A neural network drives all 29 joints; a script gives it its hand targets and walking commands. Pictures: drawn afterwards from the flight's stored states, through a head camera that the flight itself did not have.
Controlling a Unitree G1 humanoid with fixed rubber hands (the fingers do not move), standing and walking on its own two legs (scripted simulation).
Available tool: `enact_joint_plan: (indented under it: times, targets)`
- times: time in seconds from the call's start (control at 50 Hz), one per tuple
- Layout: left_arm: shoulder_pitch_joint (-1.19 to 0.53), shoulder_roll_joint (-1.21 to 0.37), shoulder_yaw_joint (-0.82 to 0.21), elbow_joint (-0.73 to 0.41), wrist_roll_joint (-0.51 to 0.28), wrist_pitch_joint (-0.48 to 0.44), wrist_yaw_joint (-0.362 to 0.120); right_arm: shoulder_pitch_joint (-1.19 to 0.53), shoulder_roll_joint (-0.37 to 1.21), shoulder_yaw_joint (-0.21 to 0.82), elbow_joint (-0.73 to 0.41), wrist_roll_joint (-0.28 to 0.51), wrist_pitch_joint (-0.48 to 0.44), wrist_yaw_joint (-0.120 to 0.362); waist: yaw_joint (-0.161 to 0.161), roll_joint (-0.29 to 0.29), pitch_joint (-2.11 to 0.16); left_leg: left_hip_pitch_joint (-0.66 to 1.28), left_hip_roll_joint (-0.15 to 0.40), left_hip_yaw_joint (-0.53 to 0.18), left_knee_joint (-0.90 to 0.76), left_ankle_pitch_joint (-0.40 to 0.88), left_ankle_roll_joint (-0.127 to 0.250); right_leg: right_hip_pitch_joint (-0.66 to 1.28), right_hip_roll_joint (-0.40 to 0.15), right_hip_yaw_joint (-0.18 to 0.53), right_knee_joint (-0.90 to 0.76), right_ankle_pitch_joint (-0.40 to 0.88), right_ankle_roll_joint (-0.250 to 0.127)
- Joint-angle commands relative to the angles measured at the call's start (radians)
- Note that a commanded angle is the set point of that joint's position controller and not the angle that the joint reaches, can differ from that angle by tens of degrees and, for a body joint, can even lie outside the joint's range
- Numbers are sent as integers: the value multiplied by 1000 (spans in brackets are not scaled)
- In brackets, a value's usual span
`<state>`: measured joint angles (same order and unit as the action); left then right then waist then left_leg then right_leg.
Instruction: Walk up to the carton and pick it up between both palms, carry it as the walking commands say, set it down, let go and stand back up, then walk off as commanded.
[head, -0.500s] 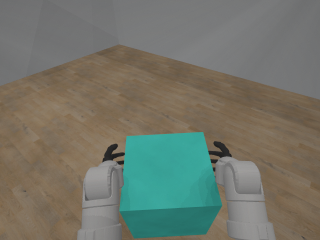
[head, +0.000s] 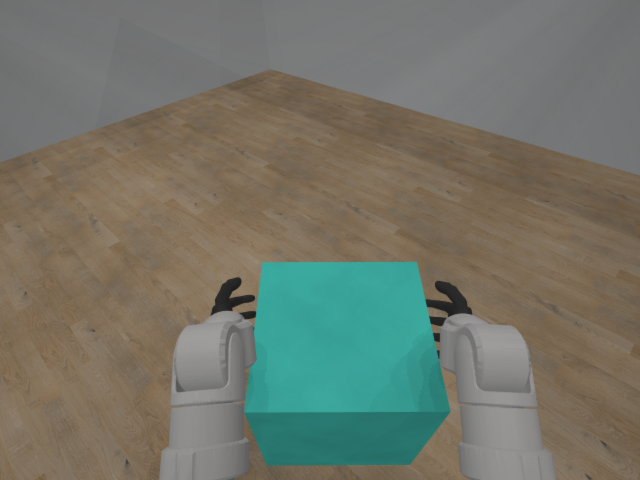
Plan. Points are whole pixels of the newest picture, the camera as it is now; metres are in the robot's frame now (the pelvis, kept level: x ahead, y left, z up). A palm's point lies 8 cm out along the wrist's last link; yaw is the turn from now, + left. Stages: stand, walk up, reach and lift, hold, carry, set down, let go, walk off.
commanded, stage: carry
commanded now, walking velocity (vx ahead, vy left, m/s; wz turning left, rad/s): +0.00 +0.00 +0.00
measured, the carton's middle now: (338, 367) +0.29 +0.00 +0.00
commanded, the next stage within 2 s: none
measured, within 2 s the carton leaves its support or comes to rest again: neither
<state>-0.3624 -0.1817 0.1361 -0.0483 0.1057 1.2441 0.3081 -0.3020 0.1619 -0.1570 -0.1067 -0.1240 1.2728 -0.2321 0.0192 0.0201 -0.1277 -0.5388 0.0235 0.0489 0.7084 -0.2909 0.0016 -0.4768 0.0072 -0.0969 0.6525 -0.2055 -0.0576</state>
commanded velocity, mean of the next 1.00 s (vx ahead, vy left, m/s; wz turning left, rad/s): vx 0.00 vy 0.00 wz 0.00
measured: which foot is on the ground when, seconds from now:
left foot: down 0.00-0.24, up 0.26-0.38, down 0.40-1.00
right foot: down 0.00-0.76, up 0.78-0.84, down 0.86-1.00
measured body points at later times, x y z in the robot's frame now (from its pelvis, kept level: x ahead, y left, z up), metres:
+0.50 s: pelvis -0.07 -0.02 +0.00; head -0.09 -0.02 +0.45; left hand +0.22 +0.13 +0.08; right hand +0.22 -0.15 +0.07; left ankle -0.01 +0.08 -0.72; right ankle +0.05 -0.10 -0.71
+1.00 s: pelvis -0.12 -0.04 -0.01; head -0.14 -0.05 +0.44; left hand +0.18 +0.09 +0.07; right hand +0.16 -0.19 +0.06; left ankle -0.05 +0.07 -0.71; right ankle -0.01 -0.12 -0.72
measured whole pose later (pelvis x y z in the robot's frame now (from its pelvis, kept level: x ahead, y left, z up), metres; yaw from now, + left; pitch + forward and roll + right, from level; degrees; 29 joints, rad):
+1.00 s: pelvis -0.12 -0.04 -0.01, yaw +0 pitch +2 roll +1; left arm -0.36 -0.18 0.14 -0.06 0.13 1.25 0.29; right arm -0.31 0.16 -0.15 -0.11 -0.12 1.28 -0.25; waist -0.01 0.00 -0.10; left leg -0.51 0.01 0.06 0.75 -0.30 0.02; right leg -0.56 -0.01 -0.12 0.69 -0.17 -0.08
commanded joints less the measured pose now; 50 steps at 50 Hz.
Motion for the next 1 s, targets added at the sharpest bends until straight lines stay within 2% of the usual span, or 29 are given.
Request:
enact_joint_plan:
  times: [0.0,0.04,0.06,0.1,0.14,0.2,0.22,0.24,0.26,0.28,0.32,0.36,0.38,0.42,0.46,0.52,0.58,0.62,0.64,0.68,0.7,0.72,0.76,0.78,0.8,0.84,0.88,0.96,0.98]
  targets:
    - [-598,-1070,-630,-89,-468,-2,-485,-709,1049,672,-125,471,-39,390,-29,-141,-309,236,-18,22,39,-23,11,-32,-239,224,-355,-386,-41]
    - [-590,-1070,-610,-101,-451,-4,-480,-718,1057,681,-125,491,-28,399,-19,-100,-324,269,-25,15,-66,-42,29,-10,-208,220,-295,-377,-32]
    - [-588,-1067,-608,-81,-441,3,-472,-739,1065,671,-119,494,-28,402,-34,-67,-289,290,21,-65,-124,-54,33,-49,-173,165,-250,-406,6]
    - [-539,-1037,-601,-64,-413,11,-468,-704,1051,677,-109,488,-25,408,-29,105,-269,110,165,-290,-415,-394,65,46,-59,74,-72,-344,37]
    - [-578,-1090,-624,-103,-437,11,-471,-778,1052,676,-167,494,-18,405,-5,185,-266,-74,201,-271,-509,-445,47,223,-21,24,154,-199,32]
    - [-582,-1055,-626,-107,-461,0,-476,-737,1023,684,-147,484,-27,397,19,60,-322,-156,112,-64,-397,-384,-5,397,-13,36,88,-232,-18]
    - [-607,-1048,-618,-117,-476,5,-482,-710,1035,668,-108,462,-17,396,21,-108,-282,-182,38,20,-224,-347,-16,352,-72,139,-46,-323,-34]
    - [-612,-1048,-618,-129,-469,8,-482,-752,1042,660,-115,473,-17,391,19,-325,-269,-23,-80,96,190,-267,-44,66,-269,435,-388,-584,-78]
    - [-567,-1035,-590,-56,-447,24,-490,-700,1039,657,-99,468,-15,390,-16,-280,-217,109,-81,45,401,-166,-41,-159,-359,458,-536,-657,-92]
    - [-566,-1001,-581,-45,-425,20,-492,-698,1058,650,-74,462,-27,387,-30,-217,-245,217,-84,50,445,-124,-22,-221,-332,367,-576,-622,-58]
    - [-535,-1046,-582,-24,-428,7,-506,-699,1035,655,-112,436,-40,377,-31,-196,-271,191,-26,43,155,-108,21,-29,-270,213,-439,-431,-11]
    - [-610,-1107,-628,-153,-472,-10,-493,-818,1071,703,-254,513,-49,380,-24,-145,-344,274,-44,50,-116,-114,36,93,-223,208,-324,-388,-22]
    - [-594,-1075,-607,-157,-452,-8,-480,-776,1079,700,-214,511,-34,381,-29,-110,-360,340,-3,-35,-206,-110,53,61,-191,173,-240,-400,9]
    - [-544,-1072,-626,-117,-437,4,-469,-768,1062,689,-227,509,-44,385,-22,176,-324,148,234,-400,-456,-449,134,92,-51,41,12,-190,79]
    - [-618,-1073,-656,-214,-457,-4,-465,-723,1067,674,-205,484,-37,387,-7,107,-300,88,247,-325,-421,-311,115,141,-74,107,90,-75,57]
    - [-616,-1047,-674,-189,-488,5,-475,-636,1050,661,-140,466,-36,377,-10,48,-349,59,102,-123,-286,-105,55,280,-82,103,-64,-28,16]
    - [-582,-1047,-640,-154,-471,-1,-482,-671,1063,678,-161,465,-37,375,-17,-212,-389,172,-29,-23,-82,-160,30,157,-224,323,-374,-424,-4]
    - [-493,-1043,-625,-96,-436,15,-488,-695,1037,675,-192,458,-30,379,-23,-236,-321,207,-50,19,63,-141,45,16,-268,283,-456,-525,2]
    - [-518,-1076,-629,-110,-449,18,-489,-689,1054,682,-199,463,-27,379,-27,-140,-334,281,-42,30,30,-92,52,8,-253,238,-433,-454,-11]
    - [-489,-1032,-590,-62,-411,18,-484,-654,1051,666,-133,455,-23,388,-38,-149,-309,287,-28,11,22,-123,54,-71,-207,137,-354,-498,27]
    - [-519,-1067,-627,-93,-426,20,-482,-658,1058,663,-134,475,-20,396,-46,14,-312,333,-37,-10,-18,-140,67,-112,-209,141,-307,-544,35]
    - [-535,-1045,-608,-102,-424,12,-480,-628,1053,665,-122,467,-25,402,-50,18,-283,259,17,-94,-124,-257,67,-121,-144,72,-225,-527,59]
    - [-535,-1082,-601,-73,-412,10,-479,-721,1057,690,-166,474,-29,399,-21,193,-254,-87,276,-436,-523,-547,139,113,-4,-8,322,-213,90]
    - [-536,-1093,-609,-85,-418,13,-477,-742,1051,691,-197,469,-19,400,-4,187,-226,-146,247,-321,-496,-430,107,205,-32,59,330,-128,70]
    - [-516,-1083,-598,-74,-422,4,-478,-720,1039,696,-179,469,-17,398,0,57,-231,-164,213,-249,-446,-391,71,234,-51,71,235,-135,48]
    - [-596,-1059,-600,-134,-443,7,-476,-767,1061,702,-190,493,-19,398,-4,-11,-309,-68,125,-108,-260,-294,62,320,-43,63,-33,-160,19]
    - [-581,-1061,-583,-86,-429,6,-484,-749,1063,677,-148,471,-22,389,-5,-283,-283,-37,-39,-2,86,-207,-11,144,-324,494,-419,-598,-57]
    - [-593,-1087,-597,-105,-428,-15,-487,-749,1076,655,-159,468,-54,390,-28,-82,-334,248,-35,33,21,-61,25,0,-244,215,-348,-422,-24]
    - [-527,-1078,-598,-95,-420,-15,-483,-715,1079,680,-178,483,-52,390,-29,-118,-333,286,-14,-7,-64,-46,38,8,-202,178,-268,-358,-9]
